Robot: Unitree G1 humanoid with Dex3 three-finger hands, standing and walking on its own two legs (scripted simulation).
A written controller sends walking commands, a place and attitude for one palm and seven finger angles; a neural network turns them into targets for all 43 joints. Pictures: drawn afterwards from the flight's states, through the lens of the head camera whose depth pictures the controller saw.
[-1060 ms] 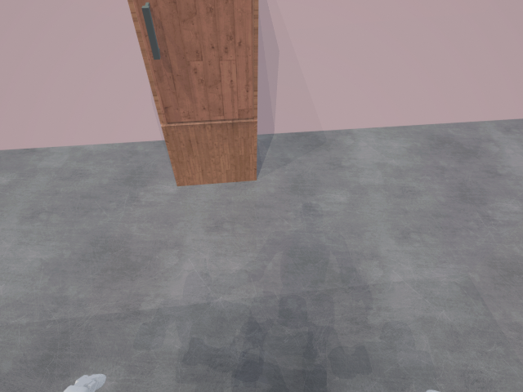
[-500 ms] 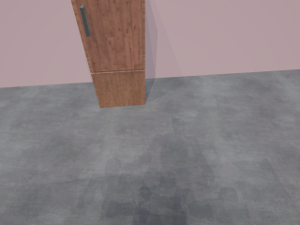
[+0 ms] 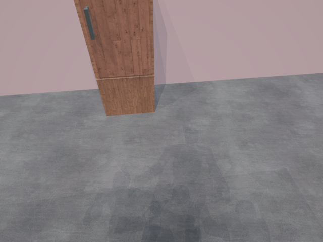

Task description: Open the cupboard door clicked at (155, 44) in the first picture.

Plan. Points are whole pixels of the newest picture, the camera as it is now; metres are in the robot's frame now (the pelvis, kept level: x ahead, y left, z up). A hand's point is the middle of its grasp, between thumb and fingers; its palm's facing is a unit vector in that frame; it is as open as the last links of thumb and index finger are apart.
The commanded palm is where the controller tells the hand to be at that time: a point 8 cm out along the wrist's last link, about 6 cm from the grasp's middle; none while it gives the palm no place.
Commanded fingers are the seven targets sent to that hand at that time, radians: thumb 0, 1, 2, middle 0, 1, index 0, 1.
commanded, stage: look at it before walking up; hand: left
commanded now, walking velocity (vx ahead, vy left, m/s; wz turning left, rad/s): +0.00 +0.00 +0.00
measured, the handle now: (90, 23) +1.17 +0.47 +0.03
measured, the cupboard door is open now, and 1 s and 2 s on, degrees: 0 0 0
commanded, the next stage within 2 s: walk to a spot facing it in 0.58 s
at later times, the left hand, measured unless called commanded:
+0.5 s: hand out of the picture +0.08 +0.25 -0.16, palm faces -0.03 -0.94 -0.34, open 7.4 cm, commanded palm none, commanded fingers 0.00 0.90 0.90 -0.20 -0.30 -0.20 -0.30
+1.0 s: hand out of the picture +0.02 +0.24 -0.19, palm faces +0.11 -0.97 -0.19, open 7.4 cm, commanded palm none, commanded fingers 0.00 0.90 0.90 -0.20 -0.30 -0.20 -0.30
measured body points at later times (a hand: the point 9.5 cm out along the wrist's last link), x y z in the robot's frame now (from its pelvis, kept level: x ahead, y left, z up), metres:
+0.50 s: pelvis +0.01 +0.00 +0.00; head +0.02 +0.01 +0.45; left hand +0.08 +0.30 -0.13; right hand +0.09 -0.29 -0.13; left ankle +0.01 +0.12 -0.74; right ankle +0.01 -0.12 -0.74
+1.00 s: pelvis +0.05 +0.04 -0.01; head +0.05 +0.07 +0.44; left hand +0.02 +0.29 -0.17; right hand +0.09 -0.22 -0.15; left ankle +0.05 +0.13 -0.73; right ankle +0.01 -0.12 -0.74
